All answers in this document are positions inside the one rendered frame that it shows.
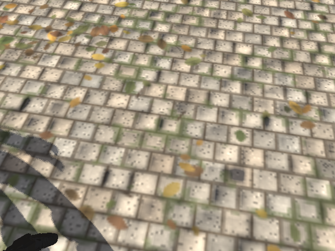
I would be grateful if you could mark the robot left hand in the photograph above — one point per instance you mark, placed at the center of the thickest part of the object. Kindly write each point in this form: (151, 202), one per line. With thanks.
(35, 242)

